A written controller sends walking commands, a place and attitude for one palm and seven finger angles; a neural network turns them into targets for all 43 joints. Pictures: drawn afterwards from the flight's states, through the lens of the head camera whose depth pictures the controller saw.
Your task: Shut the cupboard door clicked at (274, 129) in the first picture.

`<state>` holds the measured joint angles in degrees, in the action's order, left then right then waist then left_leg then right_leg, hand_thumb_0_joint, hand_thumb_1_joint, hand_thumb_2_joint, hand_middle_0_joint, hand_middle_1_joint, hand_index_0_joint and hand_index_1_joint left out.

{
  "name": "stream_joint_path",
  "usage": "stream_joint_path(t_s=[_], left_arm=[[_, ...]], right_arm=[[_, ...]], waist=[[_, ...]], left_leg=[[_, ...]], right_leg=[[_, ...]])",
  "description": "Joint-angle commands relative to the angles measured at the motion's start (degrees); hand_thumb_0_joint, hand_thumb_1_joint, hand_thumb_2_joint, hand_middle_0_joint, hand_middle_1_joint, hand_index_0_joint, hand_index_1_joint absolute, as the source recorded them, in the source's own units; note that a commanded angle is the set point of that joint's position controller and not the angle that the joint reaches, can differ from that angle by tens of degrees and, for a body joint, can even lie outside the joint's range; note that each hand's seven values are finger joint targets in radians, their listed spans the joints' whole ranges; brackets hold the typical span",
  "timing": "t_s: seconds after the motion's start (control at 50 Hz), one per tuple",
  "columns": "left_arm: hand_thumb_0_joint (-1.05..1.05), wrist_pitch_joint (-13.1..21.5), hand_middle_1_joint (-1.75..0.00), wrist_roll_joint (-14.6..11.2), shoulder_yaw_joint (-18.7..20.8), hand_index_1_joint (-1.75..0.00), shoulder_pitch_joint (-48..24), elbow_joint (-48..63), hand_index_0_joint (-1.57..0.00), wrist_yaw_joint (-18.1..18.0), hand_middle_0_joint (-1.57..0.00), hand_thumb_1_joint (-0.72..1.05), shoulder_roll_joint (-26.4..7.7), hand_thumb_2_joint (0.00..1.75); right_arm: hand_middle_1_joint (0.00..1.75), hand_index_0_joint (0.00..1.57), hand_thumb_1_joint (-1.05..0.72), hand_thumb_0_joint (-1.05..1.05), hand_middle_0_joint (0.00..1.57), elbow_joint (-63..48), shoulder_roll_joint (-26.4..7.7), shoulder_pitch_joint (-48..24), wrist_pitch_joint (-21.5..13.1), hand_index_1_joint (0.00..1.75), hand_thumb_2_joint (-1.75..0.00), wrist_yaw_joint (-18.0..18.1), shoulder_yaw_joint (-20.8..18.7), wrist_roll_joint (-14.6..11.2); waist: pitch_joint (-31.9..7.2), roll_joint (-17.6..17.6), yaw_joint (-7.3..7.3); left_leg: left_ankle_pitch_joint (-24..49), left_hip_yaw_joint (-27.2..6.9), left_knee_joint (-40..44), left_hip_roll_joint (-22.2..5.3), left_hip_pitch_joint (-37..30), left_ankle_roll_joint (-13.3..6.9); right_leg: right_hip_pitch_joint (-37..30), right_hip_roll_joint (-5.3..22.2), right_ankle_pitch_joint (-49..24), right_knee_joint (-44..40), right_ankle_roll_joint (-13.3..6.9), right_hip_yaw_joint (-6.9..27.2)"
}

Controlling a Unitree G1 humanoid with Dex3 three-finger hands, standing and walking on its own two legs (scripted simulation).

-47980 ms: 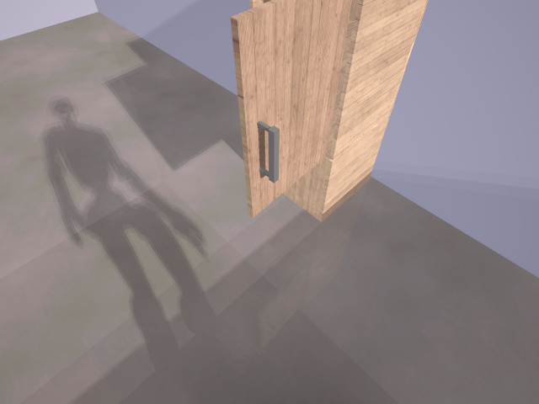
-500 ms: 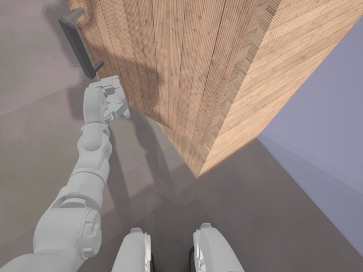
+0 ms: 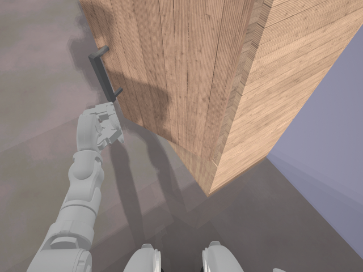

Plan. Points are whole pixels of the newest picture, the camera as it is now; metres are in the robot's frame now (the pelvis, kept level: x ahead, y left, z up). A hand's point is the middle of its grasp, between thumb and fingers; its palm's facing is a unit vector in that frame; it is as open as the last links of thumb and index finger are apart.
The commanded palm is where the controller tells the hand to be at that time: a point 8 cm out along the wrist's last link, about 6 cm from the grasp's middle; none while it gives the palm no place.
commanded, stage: draw the hand back to the body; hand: left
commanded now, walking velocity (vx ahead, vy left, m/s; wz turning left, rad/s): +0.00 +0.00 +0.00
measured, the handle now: (108, 76) +0.64 +0.20 +0.01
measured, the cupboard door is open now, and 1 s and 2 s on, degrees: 26 26 26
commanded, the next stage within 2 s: step back with the hand held close in 1.34 s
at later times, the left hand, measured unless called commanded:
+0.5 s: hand (44, 158) +0.30 +0.21 +0.15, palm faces +0.17 -0.96 -0.24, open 3.2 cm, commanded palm +0.27 +0.26 +0.17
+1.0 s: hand out of the picture +0.22 +0.30 +0.25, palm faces +0.49 -0.76 -0.43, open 6.4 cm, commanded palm +0.18 +0.32 +0.27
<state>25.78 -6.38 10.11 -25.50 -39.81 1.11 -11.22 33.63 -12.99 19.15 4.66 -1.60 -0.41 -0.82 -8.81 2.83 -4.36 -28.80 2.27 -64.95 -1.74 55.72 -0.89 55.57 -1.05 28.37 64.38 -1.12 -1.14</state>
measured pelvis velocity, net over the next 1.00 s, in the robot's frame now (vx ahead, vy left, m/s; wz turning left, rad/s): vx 0.05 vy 0.02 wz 0.03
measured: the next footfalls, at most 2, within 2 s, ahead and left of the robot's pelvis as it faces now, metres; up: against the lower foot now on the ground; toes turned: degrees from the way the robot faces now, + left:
none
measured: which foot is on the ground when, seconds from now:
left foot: down 0.00-1.00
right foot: down 0.00-1.00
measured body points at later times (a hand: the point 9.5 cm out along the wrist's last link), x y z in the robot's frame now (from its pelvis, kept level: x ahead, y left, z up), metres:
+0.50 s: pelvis +0.03 +0.02 +0.07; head +0.03 +0.01 +0.52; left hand +0.29 +0.26 +0.17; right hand +0.23 -0.20 +0.00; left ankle +0.02 +0.11 -0.65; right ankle +0.02 -0.11 -0.65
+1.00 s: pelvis +0.05 +0.02 +0.09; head +0.03 -0.01 +0.54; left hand +0.19 +0.33 +0.28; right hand +0.24 -0.19 +0.00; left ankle +0.02 +0.11 -0.65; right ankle +0.02 -0.11 -0.65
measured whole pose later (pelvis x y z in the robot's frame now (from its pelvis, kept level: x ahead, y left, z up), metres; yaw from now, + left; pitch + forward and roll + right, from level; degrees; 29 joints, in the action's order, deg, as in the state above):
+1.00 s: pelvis +0.05 +0.02 +0.09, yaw +2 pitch -2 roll -1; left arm 1.2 -4.6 20.6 27.5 23.6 -6.1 -21.6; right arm 34.4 -12.9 12.3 -2.8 4.1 1.8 -1.4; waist -1.4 4.4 4.1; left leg -16.4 1.4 -26.1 1.0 7.3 -2.0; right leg 5.7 0.6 15.8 23.9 0.5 -1.8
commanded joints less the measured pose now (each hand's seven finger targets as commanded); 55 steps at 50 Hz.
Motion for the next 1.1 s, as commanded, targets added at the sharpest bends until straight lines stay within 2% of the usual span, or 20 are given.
stream_joint_path(t_s=[0.0,0.06,0.12,0.18,0.24,0.26,0.3,0.32,0.34,0.36,0.4,0.48,0.56,0.68,0.8,0.82,0.94,1.0,1.04,1.08], left_arm=[[0.00,0.4,-1.50,-3.3,-0.1,-1.50,-15.1,20.0,-1.30,1.0,-1.30,0.90,-8.5,0.90],[0.00,0.0,-1.50,-4.4,-1.8,-1.50,-11.7,21.9,-1.30,1.9,-1.30,0.90,-6.8,0.90],[0.00,-0.1,-1.50,-4.3,-2.9,-1.50,-4.2,25.3,-1.30,3.0,-1.30,0.90,-6.6,0.90],[0.00,-2.0,-1.44,-4.5,-2.3,-1.44,3.2,28.5,-1.24,4.4,-1.24,0.90,-7.9,0.90],[0.00,-4.9,-1.35,-5.6,-1.8,-1.35,7.2,34.0,-1.16,5.3,-1.16,0.90,-8.5,0.90],[0.00,-7.8,-1.32,-0.1,-3.9,-1.32,7.9,39.1,-1.13,1.3,-1.13,0.90,-12.4,0.90],[0.00,-11.4,-1.26,0.2,-3.4,-1.26,12.5,45.8,-1.08,-2.0,-1.08,0.90,-11.7,0.90],[0.00,-12.9,-1.23,0.7,-3.6,-1.23,14.8,48.1,-1.05,-3.0,-1.05,0.90,-11.9,0.90],[0.00,-14.2,-1.20,1.0,-2.8,-1.20,16.1,49.3,-1.02,-4.0,-1.02,0.90,-12.8,0.90],[0.00,-15.4,-1.17,1.2,-2.8,-1.17,16.9,50.9,-1.00,-4.8,-1.00,0.90,-12.8,0.90],[0.00,-17.2,-1.11,1.5,-1.6,-1.11,19.0,53.2,-0.94,-5.8,-0.94,0.90,-14.1,0.90],[0.00,-20.2,-0.99,1.9,-1.9,-0.99,23.3,55.7,-0.83,-6.6,-0.83,0.90,-12.3,0.90],[0.00,-21.7,-0.87,2.1,-0.8,-0.87,28.8,60.2,-0.72,-7.0,-0.72,0.90,-12.1,0.90],[0.00,-22.3,-0.69,2.2,6.2,-0.69,35.7,67.3,-0.56,-7.5,-0.56,0.90,-16.4,0.90],[0.00,-21.8,-0.51,2.0,13.1,-0.51,42.3,72.8,-0.39,-8.0,-0.39,0.90,-20.2,0.90],[0.00,-21.7,-0.48,1.9,12.7,-0.48,43.1,73.7,-0.36,-7.9,-0.36,0.90,-19.1,0.90],[0.00,-20.2,-0.30,1.5,18.9,-0.30,49.0,76.4,-0.20,-8.4,-0.20,0.90,-22.0,0.90],[0.00,-20.5,-0.30,1.8,14.6,-0.30,49.2,71.1,-0.20,-7.8,-0.20,0.90,-17.2,0.90],[0.00,-20.4,-0.30,1.8,14.2,-0.30,46.8,70.0,-0.20,-7.8,-0.20,0.90,-17.1,0.90],[0.00,-19.9,-0.30,2.1,14.8,-0.30,45.3,70.4,-0.20,-8.0,-0.20,0.90,-18.0,0.90]], right_arm=[[0.30,0.20,-0.90,0.00,0.20,-8.5,-9.0,0.4,-3.0,0.30,-0.90,2.5,-2.9,-1.3],[0.30,0.20,-0.90,0.00,0.20,-8.1,-8.7,-1.1,-4.3,0.30,-0.90,3.3,-2.3,-1.5],[0.30,0.20,-0.90,0.00,0.20,-8.5,-8.4,-2.3,-5.4,0.30,-0.90,3.4,-2.0,-1.8],[0.30,0.20,-0.90,0.00,0.20,-9.8,-8.5,-4.0,-5.9,0.30,-0.90,3.1,-1.7,-2.2],[0.30,0.20,-0.90,0.00,0.20,-11.7,-8.2,-5.9,-6.3,0.30,-0.90,3.2,-1.3,-2.6],[0.30,0.20,-0.90,0.00,0.20,-12.7,-6.9,-8.5,-4.5,0.30,-0.90,4.5,-2.0,-2.6],[0.30,0.20,-0.90,0.00,0.20,-14.4,-6.3,-9.2,-4.3,0.30,-0.90,5.9,-1.5,-2.4],[0.30,0.20,-0.90,0.00,0.20,-14.3,-6.1,-9.9,-4.2,0.30,-0.90,6.3,-1.1,-2.4],[0.30,0.20,-0.90,0.00,0.20,-14.1,-6.0,-10.2,-4.1,0.30,-0.90,6.7,-0.7,-2.3],[0.30,0.20,-0.90,0.00,0.20,-14.0,-5.7,-10.8,-4.1,0.30,-0.90,7.1,-0.5,-2.3],[0.30,0.20,-0.90,0.00,0.20,-13.7,-5.8,-11.5,-4.3,0.30,-0.90,7.8,-0.2,-2.1],[0.30,0.20,-0.90,0.00,0.20,-12.8,-5.3,-12.5,-5.1,0.30,-0.90,8.0,0.8,-1.8],[0.30,0.20,-0.90,0.00,0.20,-12.1,-5.2,-13.1,-6.5,0.30,-0.90,7.6,1.3,-1.3],[0.30,0.20,-0.90,0.00,0.20,-11.2,-5.2,-14.1,-7.8,0.30,-0.90,6.9,1.3,-0.5],[0.30,0.20,-0.90,0.00,0.20,-9.9,-5.3,-14.9,-9.4,0.30,-0.90,6.3,0.8,-0.2],[0.30,0.20,-0.90,0.00,0.20,-10.0,-4.9,-15.1,-9.6,0.30,-0.90,6.3,0.9,-0.3],[0.30,0.20,-0.90,0.00,0.20,-9.1,-5.0,-15.0,-11.2,0.30,-0.90,6.1,0.0,-0.4],[0.30,0.20,-0.90,0.00,0.20,-8.0,-5.8,-14.6,-11.3,0.30,-0.90,5.9,-0.3,-0.4],[0.30,0.20,-0.90,0.00,0.20,-7.9,-6.2,-14.6,-11.2,0.30,-0.90,6.1,-0.6,-0.4],[0.30,0.20,-0.90,0.00,0.20,-7.9,-6.3,-14.6,-11.3,0.30,-0.90,6.3,-0.8,-0.4]], waist=[[-18.9,-8.1,-0.65],[-14.6,-6.1,-0.32],[-13.5,-0.4,1.15],[-11.9,1.2,2.83],[-10.4,0.8,3.46],[-13.3,-0.8,4.61],[-11.5,-1.3,4.12],[-10.1,1.0,4.24],[-8.8,-1.1,4.29],[-7.2,-0.3,4.06],[-5.0,-2.1,4.21],[-1.0,0.1,4.44],[0.1,1.4,5.09],[-0.2,0.2,6.57],[1.1,1.6,7.72],[1.5,2.8,7.53],[2.9,1.5,8.32],[8.3,-1.9,7.17],[9.6,-1.9,6.89],[7.9,-2.1,7.05]], left_leg=[[10.6,-1.0,12.8,1.9,-15.4,-1.3],[9.4,-1.7,15.8,1.8,-18.6,-1.2],[12.1,-2.0,18.1,1.7,-24.1,-0.9],[13.8,-2.5,20.7,1.5,-26.6,-0.5],[15.2,-2.7,22.9,1.3,-28.3,-0.5],[16.0,-2.4,25.9,1.5,-32.2,-0.4],[18.6,-2.6,27.4,1.3,-34.1,-0.7],[19.9,-2.5,28.3,1.1,-35.2,-0.7],[20.6,-2.8,29.2,0.9,-36.0,-0.8],[20.9,-2.7,30.2,0.7,-37.3,-0.8],[22.6,-2.9,32.0,0.6,-39.1,-1.0],[24.3,-3.2,35.7,0.3,-43.7,-0.5],[28.8,-3.8,38.5,-0.1,-47.5,0.0],[34.4,-3.3,40.8,-0.1,-49.8,0.2],[35.2,-2.6,41.5,0.2,-49.6,0.3],[34.4,-2.3,41.8,0.3,-49.8,0.3],[32.4,-1.7,42.2,0.4,-49.0,0.2],[28.4,-1.7,43.1,0.3,-47.7,0.0],[24.8,-1.7,43.7,0.4,-47.4,-0.3],[23.3,-1.7,43.8,0.7,-48.2,-0.7]], right_leg=[[-22.7,-0.4,-14.6,-17.0,1.1,1.7],[-22.2,-0.4,-12.4,-19.0,0.8,0.6],[-22.7,-0.4,-14.7,-19.6,0.0,-0.4],[-24.7,-0.4,-15.8,-20.2,-0.4,-1.2],[-27.5,-0.4,-17.3,-21.3,-0.3,-1.7],[-31.9,0.9,-17.4,-24.8,-0.7,1.4],[-34.1,1.0,-19.9,-26.5,-0.4,0.8],[-35.4,1.3,-21.2,-27.0,-0.4,0.7],[-36.3,1.2,-21.8,-28.0,-0.3,0.3],[-36.7,1.2,-22.0,-29.1,-0.3,0.1],[-38.7,1.2,-23.3,-31.4,-0.3,0.0],[-40.9,1.2,-23.7,-34.8,-0.3,-0.7],[-44.3,1.3,-25.4,-37.4,-0.3,-1.2],[-49.1,1.4,-29.3,-39.8,-0.1,-1.4],[-51.3,1.4,-30.1,-41.5,0.1,-1.2],[-51.2,1.6,-29.7,-41.5,0.1,-1.3],[-51.0,1.4,-28.9,-42.2,0.3,-1.4],[-47.9,1.3,-25.4,-43.5,0.4,-1.6],[-46.7,1.4,-22.3,-43.8,0.6,-1.4],[-46.9,1.4,-20.7,-43.9,0.7,-1.2]])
